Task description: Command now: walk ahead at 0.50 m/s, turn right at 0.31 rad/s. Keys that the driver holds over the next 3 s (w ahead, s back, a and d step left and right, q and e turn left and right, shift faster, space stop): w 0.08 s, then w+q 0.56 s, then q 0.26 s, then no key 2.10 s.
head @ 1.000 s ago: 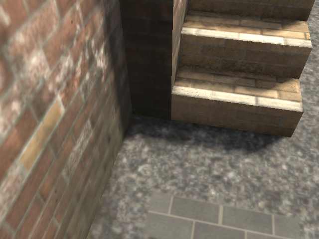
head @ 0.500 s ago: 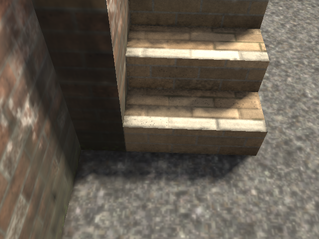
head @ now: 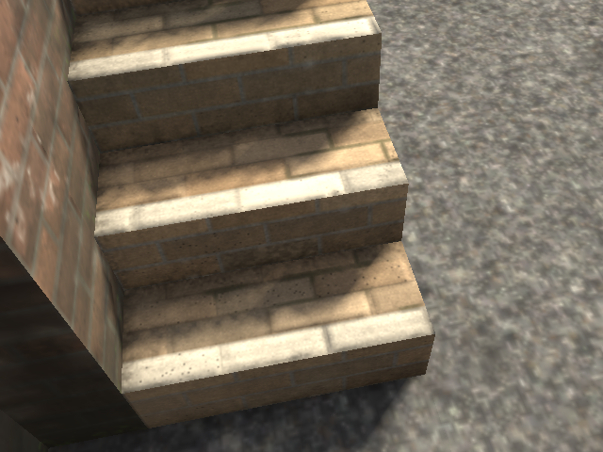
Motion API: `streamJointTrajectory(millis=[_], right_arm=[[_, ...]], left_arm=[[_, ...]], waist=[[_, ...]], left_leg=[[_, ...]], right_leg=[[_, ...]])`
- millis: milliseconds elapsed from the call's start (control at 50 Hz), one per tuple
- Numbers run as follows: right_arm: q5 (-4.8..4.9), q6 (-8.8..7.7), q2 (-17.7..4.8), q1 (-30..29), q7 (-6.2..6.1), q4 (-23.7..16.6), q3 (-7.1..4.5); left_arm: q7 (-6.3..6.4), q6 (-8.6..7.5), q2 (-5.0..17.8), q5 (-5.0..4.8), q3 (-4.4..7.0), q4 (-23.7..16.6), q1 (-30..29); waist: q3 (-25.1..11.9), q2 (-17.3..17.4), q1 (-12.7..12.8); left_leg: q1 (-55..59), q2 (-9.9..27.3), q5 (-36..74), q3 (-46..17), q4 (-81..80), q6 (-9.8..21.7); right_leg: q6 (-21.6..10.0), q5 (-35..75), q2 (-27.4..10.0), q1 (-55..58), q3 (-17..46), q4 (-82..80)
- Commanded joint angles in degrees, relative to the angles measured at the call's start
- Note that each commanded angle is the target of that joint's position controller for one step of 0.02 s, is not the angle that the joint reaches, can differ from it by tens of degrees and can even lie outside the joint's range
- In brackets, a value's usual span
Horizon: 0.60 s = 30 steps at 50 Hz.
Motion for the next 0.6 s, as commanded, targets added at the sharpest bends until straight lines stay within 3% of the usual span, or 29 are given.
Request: streamJointTrajectory(millis=[20, 60, 120, 140, 180, 200, 220, 240, 260, 280, 300, 320, 340, 360, 400, 440, 460, 500, 520, 560, 580, 600], right_arm=[[0.04, -0.80, -2.6, -4.5, 0.14, -3.4, -0.51], [0.62, -1.25, -2.6, -7.6, -0.05, -3.8, -0.19], [1.18, -2.28, -2.6, -9.7, 0.75, -3.2, 0.26], [1.48, -2.75, -2.7, -9.9, 0.32, -3.4, 0.47], [2.08, -3.33, -5.8, -3.5, -0.80, -1.1, 0.01], [2.12, -3.69, -6.9, 2.3, -1.35, 1.2, -0.32], [1.89, -4.33, -6.8, 9.8, -1.90, 3.8, -0.44], [0.92, -4.63, -8.4, 17.8, -2.51, 5.5, -0.87], [0.04, -3.88, -15.2, 23.4, -2.50, 6.6, -2.99], [1.22, -2.82, -10.1, 18.6, -1.44, 7.7, -2.41], [1.86, -2.64, -7.6, 12.9, -0.80, 5.8, -1.88], [1.32, -2.28, -5.1, 9.6, -0.54, 5.2, -1.50], [1.55, -2.13, -3.3, 9.5, -0.95, 5.2, -1.03], [2.17, -2.09, -2.6, 10.0, -1.39, 5.8, -0.74], [2.47, -2.47, -5.5, 10.1, -1.81, 5.6, -1.21], [1.89, -2.83, -8.5, 9.8, -1.55, 4.4, -2.32], [1.30, -2.72, -9.0, 9.9, -1.21, 3.7, -2.79], [1.27, -2.49, -8.2, 10.9, -1.26, 3.2, -3.13], [1.05, -2.28, -7.0, 11.9, -1.16, 3.5, -3.19], [0.88, -2.06, -6.6, 11.3, -1.27, 2.6, -3.45], [0.64, -1.95, -6.9, 10.9, -1.44, 2.2, -3.68], [0.75, -1.83, -6.2, 8.9, -1.58, 1.0, -3.59]], left_arm=[[0.76, -1.14, 7.9, 0.11, 1.26, -0.5, 3.3], [1.31, -1.21, 6.9, 0.44, 0.58, 1.1, 5.2], [1.81, -1.70, 7.8, 1.33, 0.24, 2.1, 5.0], [2.09, -2.01, 8.7, 1.29, 0.05, 2.8, 5.4], [3.01, -2.88, 10.4, 1.17, 0.27, 3.0, 3.7], [3.31, -2.90, 10.9, 1.58, 0.31, 3.1, 3.0], [3.23, -2.63, 11.1, 2.00, 0.09, 2.9, 0.9], [3.27, -2.80, 9.7, 1.80, -0.69, 1.7, -0.6], [2.58, -2.44, 5.4, -0.90, -1.66, 1.9, 5.9], [2.37, -2.81, 8.4, 1.67, -1.53, 2.5, 4.4], [1.51, -3.07, 9.4, 2.80, -1.52, 1.2, -0.8], [0.75, -3.59, 9.2, 2.71, -1.86, 0.1, -4.9], [0.42, -3.46, 8.1, 2.99, -2.15, -0.9, -7.8], [0.26, -2.87, 6.9, 3.60, -2.54, -2.0, -9.1], [0.19, -2.04, 4.1, 3.85, -3.57, -2.9, -7.7], [0.62, -1.07, 2.8, 3.13, -4.22, -3.9, -8.3], [0.67, -0.70, 2.3, 3.07, -4.62, -4.5, -9.8], [0.98, -0.80, 2.2, 2.35, -5.00, -7.6, -15.7], [1.37, -0.75, 1.6, 1.80, -5.14, -7.4, -14.4], [1.78, -0.93, 2.8, 1.78, -4.89, -8.9, -16.0], [2.00, -1.28, 3.0, 1.64, -4.79, -9.7, -16.3], [2.32, -1.78, 1.9, 1.08, -4.78, -9.7, -13.5]], waist=[[0.9, -7.5, 0.8], [2.1, -6.9, 1.9], [2.5, -6.9, 3.0], [3.1, -6.6, 2.0], [0.4, -6.7, -1.2], [-2.7, -7.0, -3.5], [-5.8, -5.5, -7.2], [-11.0, -3.0, -10.5], [-18.2, 13.3, -9.8], [-16.4, 10.1, -6.1], [-9.4, 5.9, -4.5], [-5.1, -0.3, -4.2], [-1.2, -2.5, -3.8], [0.0, -3.1, -2.9], [-1.1, -2.5, -0.8], [-1.6, 0.7, -0.4], [-2.7, 2.2, -0.9], [-2.5, 2.2, -3.0], [-4.8, 4.3, -3.3], [-4.5, 3.7, -3.6], [-4.2, 3.4, -3.3], [-5.0, 3.3, -1.1]], left_leg=[[-0.6, -1.7, 6.1, 2.3, -7.2, 0.3], [-0.1, -2.7, 7.3, 3.1, -11.1, 1.0], [5.8, -5.0, 9.0, 5.4, -18.8, 3.3], [8.2, -5.6, 7.4, 4.8, -20.0, 4.4], [13.9, -8.2, 3.3, 4.6, -22.0, 5.9], [18.2, -9.8, 1.1, 4.8, -22.9, 6.6], [25.3, -9.4, 3.5, 4.2, -26.6, 7.5], [36.7, -2.6, 5.4, -4.2, -25.2, 10.3], [54.8, 11.7, 6.3, -29.4, -24.8, 23.0], [52.4, 13.1, 3.0, -37.5, -31.8, 22.8], [45.7, 11.0, -3.6, -32.0, -33.5, 22.1], [39.6, 9.1, -3.4, -26.7, -35.7, 20.9], [34.3, 7.2, 2.7, -22.8, -37.0, 19.6], [30.4, 5.0, 7.3, -19.7, -37.6, 18.3], [25.3, 2.8, 17.9, -16.0, -36.3, 17.5], [19.9, 1.3, 21.0, -13.6, -35.9, 17.0], [18.5, 0.5, 17.5, -13.1, -35.6, 16.1], [16.5, -0.8, 13.8, -13.2, -35.4, 13.3], [16.0, -0.8, 10.9, -13.5, -34.2, 12.7], [16.2, -0.8, 9.2, -16.2, -32.4, 11.9], [17.4, -0.2, 12.3, -17.9, -30.4, 11.8], [19.1, -0.8, 19.9, -18.6, -25.7, 11.6]], right_leg=[[0.9, 28.1, -14.1, 2.1, 7.8, -3.4], [0.5, 29.8, -14.4, 3.8, 7.9, -3.7], [-0.1, 35.6, -14.5, 5.3, 5.5, -4.0], [0.1, 39.4, -15.8, 5.8, 6.0, -4.2], [1.4, 56.0, -15.6, 10.3, 3.4, 2.2], [1.9, 62.3, -15.4, 12.3, 2.7, 8.6], [2.2, 61.8, -14.3, 11.5, 1.1, 18.0], [2.3, 51.5, -13.4, 3.9, 0.8, 30.2], [7.6, 20.6, -4.2, -16.4, -2.8, 56.2], [6.6, -16.3, -1.3, -25.4, -1.3, 60.6], [5.9, -12.3, -5.0, -28.8, 1.9, 60.7], [6.4, -8.5, -7.6, -29.6, 1.4, 57.7], [7.1, -6.8, -9.0, -29.2, 0.6, 54.1], [8.1, -5.5, -9.6, -27.2, -0.3, 50.8], [10.3, -6.3, -9.0, -23.2, -2.7, 44.1], [11.2, -7.0, -7.9, -18.5, -5.4, 36.1], [11.0, -4.7, -8.2, -16.8, -6.0, 33.1], [10.8, 2.2, -7.9, -14.9, -6.7, 26.9], [10.8, 3.0, -7.4, -11.8, -7.0, 27.7], [10.7, 1.5, -7.1, -11.3, -6.5, 25.5], [10.4, 0.1, -6.9, -11.0, -6.3, 23.4], [10.1, 2.0, -6.6, -8.7, -7.2, 18.9]])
